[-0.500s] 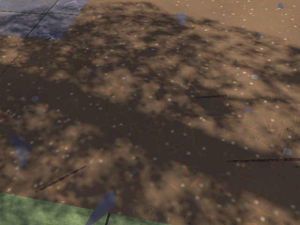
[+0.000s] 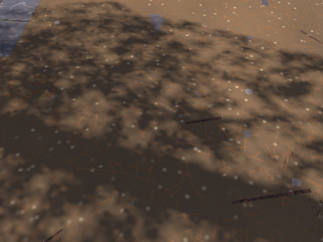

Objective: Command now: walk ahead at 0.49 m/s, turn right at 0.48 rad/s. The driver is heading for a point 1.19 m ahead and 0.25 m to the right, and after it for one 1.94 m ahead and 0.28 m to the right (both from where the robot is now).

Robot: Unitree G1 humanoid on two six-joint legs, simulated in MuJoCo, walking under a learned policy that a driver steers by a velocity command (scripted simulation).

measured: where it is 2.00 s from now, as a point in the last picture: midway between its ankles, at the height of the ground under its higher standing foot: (197, 167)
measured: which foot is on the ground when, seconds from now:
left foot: down 0.00-0.38, up 0.40-0.82, down 0.84-1.00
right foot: up 0.00-0.34, down 0.36-0.84, up 0.86-1.00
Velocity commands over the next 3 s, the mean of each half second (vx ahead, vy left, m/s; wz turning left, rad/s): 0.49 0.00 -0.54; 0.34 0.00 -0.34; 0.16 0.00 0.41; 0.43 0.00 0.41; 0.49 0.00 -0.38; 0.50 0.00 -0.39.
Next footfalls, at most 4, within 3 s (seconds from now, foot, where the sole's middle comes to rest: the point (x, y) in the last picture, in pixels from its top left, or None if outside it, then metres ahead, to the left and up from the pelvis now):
0.36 right None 0.34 -0.17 -0.78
0.84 left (186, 194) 0.68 -0.09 -0.78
1.26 right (235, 221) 0.56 -0.29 -0.78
1.74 left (171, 175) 0.77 -0.02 -0.78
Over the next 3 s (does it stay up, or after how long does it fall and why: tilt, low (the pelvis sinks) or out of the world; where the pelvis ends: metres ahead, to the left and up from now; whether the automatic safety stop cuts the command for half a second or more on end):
stays up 1.36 -0.14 0.01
